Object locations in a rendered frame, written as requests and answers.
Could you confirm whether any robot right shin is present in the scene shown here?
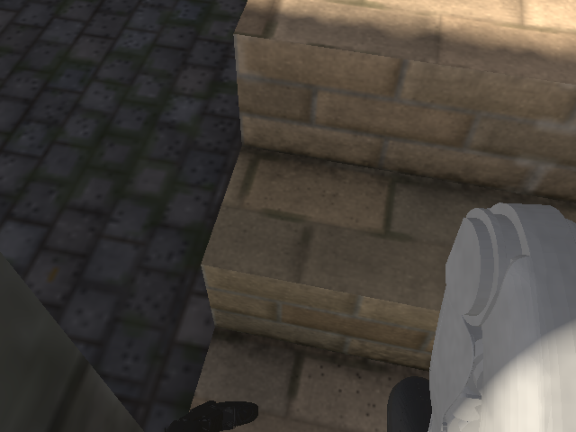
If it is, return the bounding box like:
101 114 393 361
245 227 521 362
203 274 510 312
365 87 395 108
428 208 576 432

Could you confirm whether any right robot foot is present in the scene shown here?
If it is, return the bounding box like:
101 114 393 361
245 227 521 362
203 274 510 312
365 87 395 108
387 376 432 432

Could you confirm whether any robot left hand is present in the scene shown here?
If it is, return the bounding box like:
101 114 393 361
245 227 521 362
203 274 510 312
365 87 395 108
164 400 258 432

